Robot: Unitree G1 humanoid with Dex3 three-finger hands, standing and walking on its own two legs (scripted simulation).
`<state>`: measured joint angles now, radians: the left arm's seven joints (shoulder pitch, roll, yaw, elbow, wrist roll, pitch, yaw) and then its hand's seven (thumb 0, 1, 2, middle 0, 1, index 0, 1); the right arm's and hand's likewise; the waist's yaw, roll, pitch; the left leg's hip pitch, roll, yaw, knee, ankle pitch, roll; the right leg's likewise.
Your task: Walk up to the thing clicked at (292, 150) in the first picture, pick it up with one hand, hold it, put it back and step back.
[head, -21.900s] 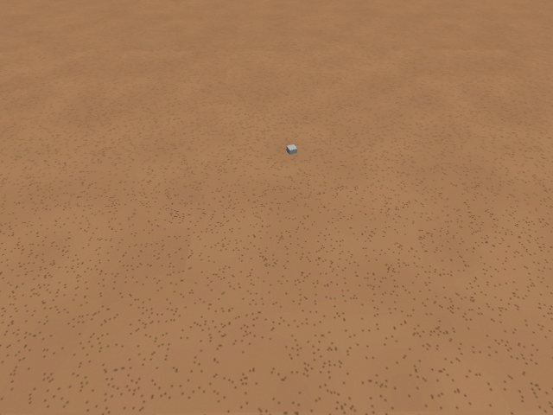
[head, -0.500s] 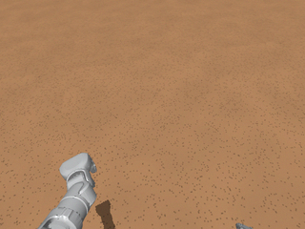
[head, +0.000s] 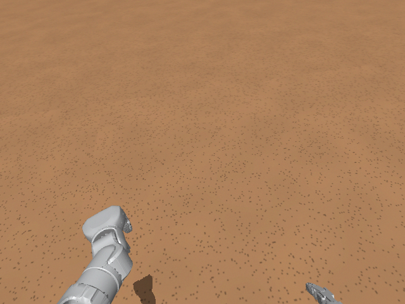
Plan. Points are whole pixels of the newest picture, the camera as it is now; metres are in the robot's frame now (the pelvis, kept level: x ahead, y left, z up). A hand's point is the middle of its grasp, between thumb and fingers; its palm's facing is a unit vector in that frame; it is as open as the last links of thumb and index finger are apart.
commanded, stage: hold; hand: left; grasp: from above
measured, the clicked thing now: (114, 244) +0.31 +0.24 -0.09
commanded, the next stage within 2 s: crouch in 1.14 s
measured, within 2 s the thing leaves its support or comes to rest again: neither
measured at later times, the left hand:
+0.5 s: hand (114, 240) +0.29 +0.21 -0.03, palm faces -0.34 -0.27 -0.90, open 6.6 cm
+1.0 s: hand (111, 230) +0.30 +0.22 -0.01, palm faces -0.37 -0.25 -0.90, open 6.4 cm
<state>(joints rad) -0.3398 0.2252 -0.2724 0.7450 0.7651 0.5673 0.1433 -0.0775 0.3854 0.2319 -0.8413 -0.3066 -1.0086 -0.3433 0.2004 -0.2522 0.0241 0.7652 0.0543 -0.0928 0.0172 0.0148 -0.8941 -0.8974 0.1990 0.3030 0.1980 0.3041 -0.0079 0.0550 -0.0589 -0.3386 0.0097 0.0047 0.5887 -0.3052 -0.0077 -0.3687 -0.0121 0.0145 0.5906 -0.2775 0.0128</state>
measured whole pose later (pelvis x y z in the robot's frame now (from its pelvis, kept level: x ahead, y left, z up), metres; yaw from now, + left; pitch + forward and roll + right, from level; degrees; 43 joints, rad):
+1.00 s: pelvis +0.01 +0.00 +0.01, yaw +0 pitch +1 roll +0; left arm -0.28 0.29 -0.32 0.51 0.83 0.61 -0.06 -0.08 0.36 0.28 -0.85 -0.28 -1.05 -0.36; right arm 0.17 -0.25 0.03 0.70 0.07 -0.07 -0.02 0.02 -0.90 -0.90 0.20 0.30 0.20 0.30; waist 0.02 0.07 -0.05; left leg -0.23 0.01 0.01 0.50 -0.28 -0.01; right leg -0.27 -0.01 0.01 0.51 -0.26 0.01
